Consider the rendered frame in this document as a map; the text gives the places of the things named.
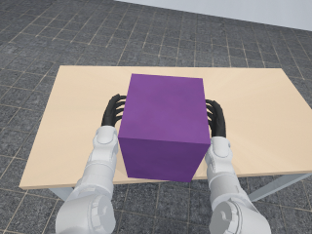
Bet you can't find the carton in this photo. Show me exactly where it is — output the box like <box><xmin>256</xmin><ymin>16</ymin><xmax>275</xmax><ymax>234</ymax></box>
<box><xmin>117</xmin><ymin>73</ymin><xmax>211</xmax><ymax>182</ymax></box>

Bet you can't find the robot right forearm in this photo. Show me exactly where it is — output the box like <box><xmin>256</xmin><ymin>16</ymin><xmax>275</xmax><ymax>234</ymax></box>
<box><xmin>205</xmin><ymin>136</ymin><xmax>260</xmax><ymax>214</ymax></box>

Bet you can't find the table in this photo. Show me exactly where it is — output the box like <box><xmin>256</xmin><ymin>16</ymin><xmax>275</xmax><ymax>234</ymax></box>
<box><xmin>19</xmin><ymin>65</ymin><xmax>312</xmax><ymax>202</ymax></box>

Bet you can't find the robot left upper arm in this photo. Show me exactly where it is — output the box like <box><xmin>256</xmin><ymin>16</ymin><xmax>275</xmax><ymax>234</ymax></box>
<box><xmin>50</xmin><ymin>193</ymin><xmax>116</xmax><ymax>234</ymax></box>

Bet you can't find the robot left forearm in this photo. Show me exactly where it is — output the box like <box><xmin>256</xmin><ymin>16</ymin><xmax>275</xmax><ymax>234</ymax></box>
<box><xmin>55</xmin><ymin>125</ymin><xmax>119</xmax><ymax>233</ymax></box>

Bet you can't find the robot right upper arm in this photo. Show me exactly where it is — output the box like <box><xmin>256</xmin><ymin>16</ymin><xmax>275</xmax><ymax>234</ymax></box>
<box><xmin>209</xmin><ymin>200</ymin><xmax>271</xmax><ymax>234</ymax></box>

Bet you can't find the robot right hand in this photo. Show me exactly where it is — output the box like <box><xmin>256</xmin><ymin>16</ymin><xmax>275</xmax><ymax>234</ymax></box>
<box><xmin>205</xmin><ymin>99</ymin><xmax>226</xmax><ymax>138</ymax></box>

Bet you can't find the robot left hand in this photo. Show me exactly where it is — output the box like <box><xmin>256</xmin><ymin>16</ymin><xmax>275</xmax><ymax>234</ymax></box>
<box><xmin>100</xmin><ymin>94</ymin><xmax>127</xmax><ymax>127</ymax></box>

